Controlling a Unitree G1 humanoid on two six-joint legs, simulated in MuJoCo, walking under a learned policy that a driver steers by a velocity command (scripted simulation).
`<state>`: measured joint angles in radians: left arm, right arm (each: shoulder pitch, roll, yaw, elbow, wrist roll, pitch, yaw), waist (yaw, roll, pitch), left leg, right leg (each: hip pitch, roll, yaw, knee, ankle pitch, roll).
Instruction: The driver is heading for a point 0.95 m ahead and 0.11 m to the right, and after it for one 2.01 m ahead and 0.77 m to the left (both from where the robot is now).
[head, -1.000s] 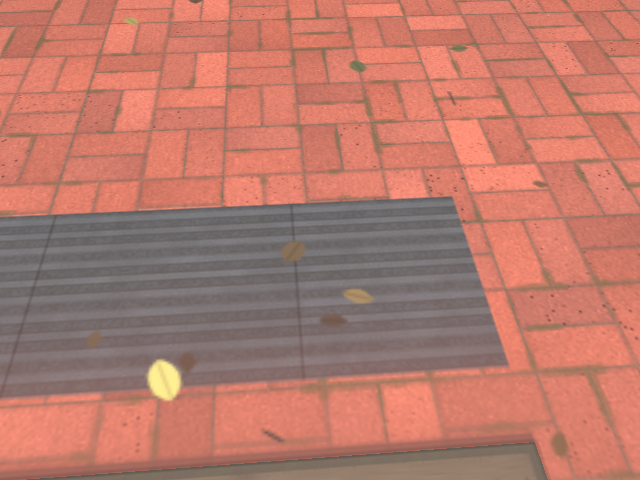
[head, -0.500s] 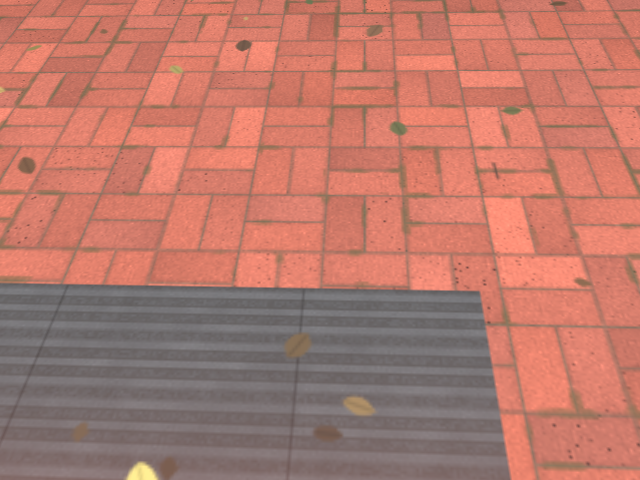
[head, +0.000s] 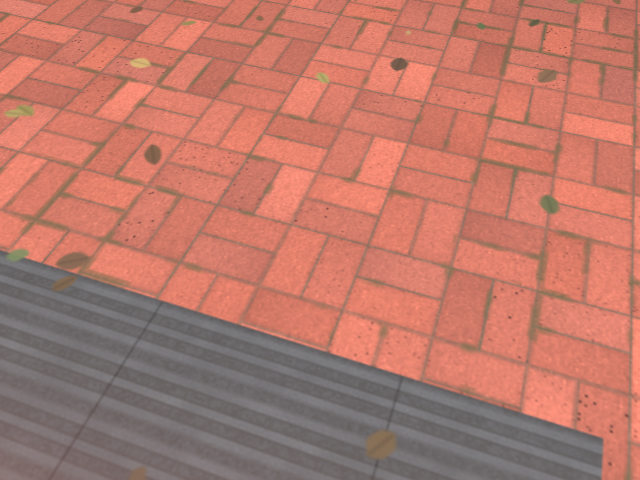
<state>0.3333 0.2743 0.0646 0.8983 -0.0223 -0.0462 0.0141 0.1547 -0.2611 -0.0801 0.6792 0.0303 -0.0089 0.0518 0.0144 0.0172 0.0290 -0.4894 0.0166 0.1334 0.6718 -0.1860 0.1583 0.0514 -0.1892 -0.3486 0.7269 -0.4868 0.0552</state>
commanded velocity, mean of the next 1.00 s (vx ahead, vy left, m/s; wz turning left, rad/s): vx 0.50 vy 0.00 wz -0.21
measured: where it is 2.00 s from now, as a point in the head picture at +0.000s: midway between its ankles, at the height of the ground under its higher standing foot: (378, 317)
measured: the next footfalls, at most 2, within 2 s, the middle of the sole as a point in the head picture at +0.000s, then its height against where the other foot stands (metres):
right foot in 0.56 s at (399, 464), level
left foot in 1.04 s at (328, 334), level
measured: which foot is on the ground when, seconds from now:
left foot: down 0.00-0.54, up 0.56-1.00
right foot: up 0.00-0.54, down 0.56-1.00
